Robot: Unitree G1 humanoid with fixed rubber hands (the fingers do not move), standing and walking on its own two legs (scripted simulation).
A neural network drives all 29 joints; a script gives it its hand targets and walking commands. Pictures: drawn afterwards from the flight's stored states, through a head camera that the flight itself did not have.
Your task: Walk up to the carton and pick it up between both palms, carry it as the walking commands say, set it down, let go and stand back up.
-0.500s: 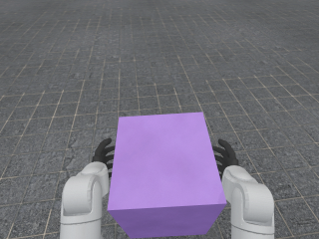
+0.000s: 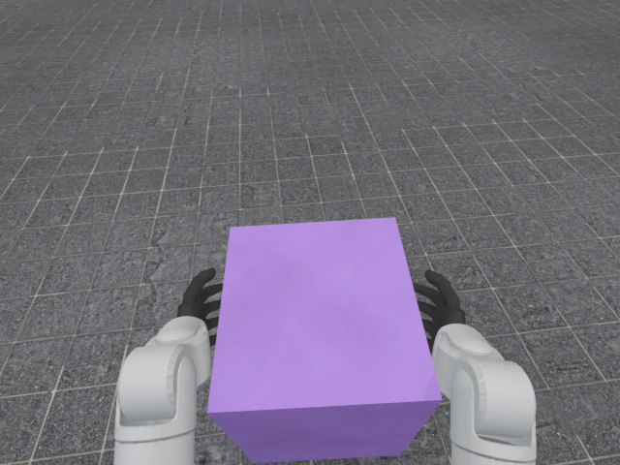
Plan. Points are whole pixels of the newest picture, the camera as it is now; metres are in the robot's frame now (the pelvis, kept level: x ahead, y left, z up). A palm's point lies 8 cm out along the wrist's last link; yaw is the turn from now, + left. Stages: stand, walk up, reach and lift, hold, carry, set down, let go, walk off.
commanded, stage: carry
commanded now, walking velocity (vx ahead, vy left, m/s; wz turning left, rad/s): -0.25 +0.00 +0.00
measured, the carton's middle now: (319, 347) +0.28 -0.01 +0.03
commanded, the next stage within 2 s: none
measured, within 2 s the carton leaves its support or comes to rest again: neither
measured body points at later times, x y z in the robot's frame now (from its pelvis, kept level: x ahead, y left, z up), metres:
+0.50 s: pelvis -0.18 +0.02 +0.00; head -0.17 +0.02 +0.45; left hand +0.10 +0.17 +0.08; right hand +0.11 -0.12 +0.09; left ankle -0.16 +0.18 -0.69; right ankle -0.10 -0.10 -0.72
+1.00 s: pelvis -0.32 +0.03 +0.00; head -0.33 +0.03 +0.45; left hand -0.05 +0.19 +0.09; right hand -0.05 -0.11 +0.09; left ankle -0.28 +0.19 -0.71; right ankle -0.29 -0.08 -0.72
